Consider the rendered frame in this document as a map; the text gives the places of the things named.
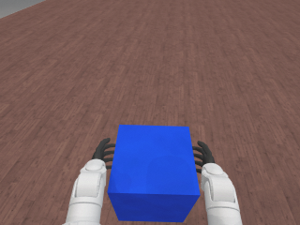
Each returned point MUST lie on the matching robot left hand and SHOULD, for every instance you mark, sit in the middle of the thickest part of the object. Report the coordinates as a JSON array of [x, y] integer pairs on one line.
[[101, 153]]

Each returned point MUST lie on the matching left robot forearm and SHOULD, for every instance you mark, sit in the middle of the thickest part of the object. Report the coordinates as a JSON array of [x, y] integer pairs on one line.
[[87, 194]]

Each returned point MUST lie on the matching robot right hand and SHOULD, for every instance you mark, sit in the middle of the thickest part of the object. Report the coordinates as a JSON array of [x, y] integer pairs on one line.
[[206, 156]]

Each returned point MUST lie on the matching right robot forearm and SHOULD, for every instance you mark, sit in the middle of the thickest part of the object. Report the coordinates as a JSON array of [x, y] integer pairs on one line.
[[220, 197]]

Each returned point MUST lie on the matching carton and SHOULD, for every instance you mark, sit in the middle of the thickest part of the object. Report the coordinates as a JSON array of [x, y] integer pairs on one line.
[[153, 176]]

